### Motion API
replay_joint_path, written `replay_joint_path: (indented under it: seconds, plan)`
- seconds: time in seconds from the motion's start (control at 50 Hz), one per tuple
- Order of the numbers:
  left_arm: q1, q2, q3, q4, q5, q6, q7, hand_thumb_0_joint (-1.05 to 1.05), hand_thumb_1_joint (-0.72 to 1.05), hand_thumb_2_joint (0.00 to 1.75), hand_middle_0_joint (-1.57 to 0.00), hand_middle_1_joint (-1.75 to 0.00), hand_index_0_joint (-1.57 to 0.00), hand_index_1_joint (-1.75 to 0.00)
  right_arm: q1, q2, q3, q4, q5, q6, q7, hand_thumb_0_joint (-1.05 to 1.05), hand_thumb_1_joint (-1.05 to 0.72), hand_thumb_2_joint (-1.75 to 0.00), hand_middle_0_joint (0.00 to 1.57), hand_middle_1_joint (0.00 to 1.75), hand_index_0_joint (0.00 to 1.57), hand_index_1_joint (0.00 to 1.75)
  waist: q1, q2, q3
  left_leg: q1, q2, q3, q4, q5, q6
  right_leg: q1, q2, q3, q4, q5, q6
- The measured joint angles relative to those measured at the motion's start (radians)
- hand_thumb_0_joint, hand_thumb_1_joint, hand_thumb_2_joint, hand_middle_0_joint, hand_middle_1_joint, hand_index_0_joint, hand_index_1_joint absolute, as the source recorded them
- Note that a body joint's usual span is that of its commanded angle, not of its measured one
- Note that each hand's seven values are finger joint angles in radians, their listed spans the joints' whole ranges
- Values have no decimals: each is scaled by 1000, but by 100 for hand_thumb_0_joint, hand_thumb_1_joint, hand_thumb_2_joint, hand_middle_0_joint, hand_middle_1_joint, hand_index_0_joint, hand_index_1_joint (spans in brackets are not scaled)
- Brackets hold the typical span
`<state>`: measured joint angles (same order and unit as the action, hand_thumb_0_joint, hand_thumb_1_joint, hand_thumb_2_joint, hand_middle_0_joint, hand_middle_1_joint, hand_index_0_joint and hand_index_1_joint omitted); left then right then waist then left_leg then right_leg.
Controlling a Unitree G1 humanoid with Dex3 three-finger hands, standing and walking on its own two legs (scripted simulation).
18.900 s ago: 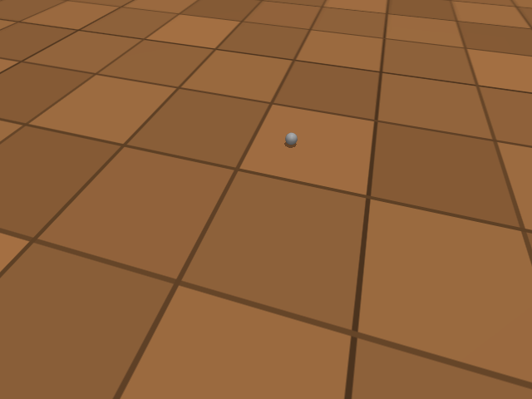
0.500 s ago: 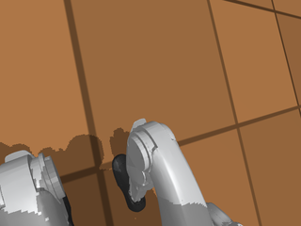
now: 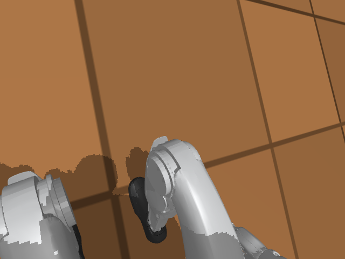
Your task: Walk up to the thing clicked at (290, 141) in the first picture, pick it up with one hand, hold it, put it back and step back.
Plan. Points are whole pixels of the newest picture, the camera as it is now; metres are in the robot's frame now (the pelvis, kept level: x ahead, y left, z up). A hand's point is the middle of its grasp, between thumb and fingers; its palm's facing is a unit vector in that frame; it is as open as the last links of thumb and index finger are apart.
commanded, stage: close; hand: left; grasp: from above
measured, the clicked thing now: out of the picture +0.44 +0.37 -0.26
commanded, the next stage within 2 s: settle in 0.48 s
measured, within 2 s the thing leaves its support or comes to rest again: leaves its support in 0.94 s
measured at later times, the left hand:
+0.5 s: hand out of the picture +0.42 +0.36 -0.24, palm faces -0.41 -0.18 -0.90, open 9.9 cm
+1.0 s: hand out of the picture +0.42 +0.37 -0.22, palm faces -0.38 -0.17 -0.91, open 9.7 cm
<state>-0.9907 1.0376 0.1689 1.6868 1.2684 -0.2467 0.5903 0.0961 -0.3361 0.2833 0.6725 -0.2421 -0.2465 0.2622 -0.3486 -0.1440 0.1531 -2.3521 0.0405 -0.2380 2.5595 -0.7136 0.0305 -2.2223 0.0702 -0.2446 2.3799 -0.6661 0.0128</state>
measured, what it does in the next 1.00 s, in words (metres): stands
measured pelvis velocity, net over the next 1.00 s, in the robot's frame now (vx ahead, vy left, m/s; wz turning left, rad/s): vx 0.00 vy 0.00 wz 0.01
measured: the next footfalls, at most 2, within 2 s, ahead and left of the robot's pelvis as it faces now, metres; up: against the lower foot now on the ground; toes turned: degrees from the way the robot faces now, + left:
none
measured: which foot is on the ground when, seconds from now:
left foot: down 0.00-1.00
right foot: down 0.00-1.00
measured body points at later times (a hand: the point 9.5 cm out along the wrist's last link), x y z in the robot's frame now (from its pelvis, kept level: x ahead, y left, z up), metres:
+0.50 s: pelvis +0.00 +0.00 +0.00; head +0.26 +0.14 +0.33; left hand +0.44 +0.37 -0.19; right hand +0.07 -0.24 -0.06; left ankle +0.07 +0.12 -0.27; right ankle +0.11 -0.10 -0.27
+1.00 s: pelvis +0.00 +0.00 +0.00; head +0.25 +0.14 +0.35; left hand +0.44 +0.37 -0.17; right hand +0.07 -0.25 -0.06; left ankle +0.07 +0.12 -0.27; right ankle +0.11 -0.10 -0.27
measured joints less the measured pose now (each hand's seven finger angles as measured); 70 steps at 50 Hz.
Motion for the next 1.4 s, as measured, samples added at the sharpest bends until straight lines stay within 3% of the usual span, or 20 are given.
replay_joint_path:
  seconds: [0.64,0.76,0.9,1.0,1.2,1.26,1.4]
  plan:
    - [-20,24,-53,20,-18,-15,9,1,4,53,-63,-75,-63,-70,-3,2,45,-21,-4,6,-10,0,-90,-90,20,30,20,30,-2,-9,11,6,4,-10,3,6,0,5,7,-7,-5,14,3]
    - [-18,19,-50,1,-23,-1,-10,1,4,50,-66,-73,-66,-68,-1,2,42,-24,-2,6,-10,0,-91,-90,20,30,20,30,-1,-10,11,7,2,-10,2,8,0,8,6,-7,-6,14,3]
    - [36,-27,-6,-77,-17,8,-48,1,3,48,-70,-69,-70,-64,24,11,13,-7,7,20,-11,0,-91,-90,20,30,20,30,16,7,-24,0,-2,-5,-9,4,-4,0,2,-3,-12,6,-1]
    - [83,-67,15,-165,-13,18,-70,1,2,46,-73,-67,-72,-62,42,15,-35,8,21,30,-6,0,-91,-90,20,30,20,30,33,28,-57,-5,-6,9,-19,4,-5,-6,-6,7,-10,-3,-5]
    - [92,-170,-44,-280,-55,75,-167,1,1,45,-75,-64,-74,-60,44,17,-126,21,72,66,-9,0,-91,-90,20,30,20,30,77,95,-140,-6,-10,58,-73,19,1,-18,-19,47,-32,-9,-8]
    - [85,-197,-75,-295,-71,85,-204,0,1,44,-75,-64,-75,-60,39,16,-138,18,87,82,-15,0,-91,-90,20,30,20,30,90,111,-156,1,-11,71,-95,27,1,-16,-22,58,-43,-6,-10]
    - [79,-228,-89,-317,-75,66,-270,0,1,44,-76,-63,-75,-60,33,24,-145,13,108,125,-40,0,-91,-91,20,30,20,30,106,129,-174,20,-12,90,-131,44,-2,-7,-27,74,-62,4,-16]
